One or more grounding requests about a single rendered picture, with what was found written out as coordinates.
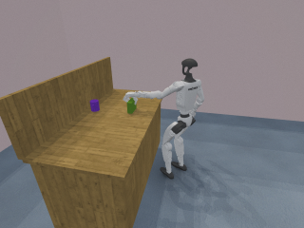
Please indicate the left robot forearm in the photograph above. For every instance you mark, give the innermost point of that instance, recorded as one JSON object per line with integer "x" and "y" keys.
{"x": 147, "y": 94}

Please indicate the sponge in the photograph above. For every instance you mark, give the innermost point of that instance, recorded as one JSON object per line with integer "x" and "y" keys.
{"x": 131, "y": 106}

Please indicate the left robot upper arm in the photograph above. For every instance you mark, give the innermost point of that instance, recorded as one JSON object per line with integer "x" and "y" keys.
{"x": 175, "y": 87}

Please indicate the robot right thigh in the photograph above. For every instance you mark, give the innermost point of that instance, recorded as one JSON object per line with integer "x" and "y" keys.
{"x": 178, "y": 139}

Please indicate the right robot forearm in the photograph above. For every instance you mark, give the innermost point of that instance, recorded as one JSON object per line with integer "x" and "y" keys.
{"x": 196, "y": 106}

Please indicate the robot right hand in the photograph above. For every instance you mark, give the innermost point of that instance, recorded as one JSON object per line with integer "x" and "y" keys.
{"x": 191, "y": 113}

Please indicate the table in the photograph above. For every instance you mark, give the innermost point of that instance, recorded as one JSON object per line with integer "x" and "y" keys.
{"x": 91, "y": 166}

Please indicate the right robot upper arm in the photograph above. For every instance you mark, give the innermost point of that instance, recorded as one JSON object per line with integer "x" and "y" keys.
{"x": 200, "y": 98}

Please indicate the robot right shin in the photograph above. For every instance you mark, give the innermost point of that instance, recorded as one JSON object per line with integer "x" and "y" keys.
{"x": 179, "y": 152}

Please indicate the robot left hand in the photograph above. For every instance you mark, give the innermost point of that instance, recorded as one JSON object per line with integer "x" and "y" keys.
{"x": 128, "y": 95}

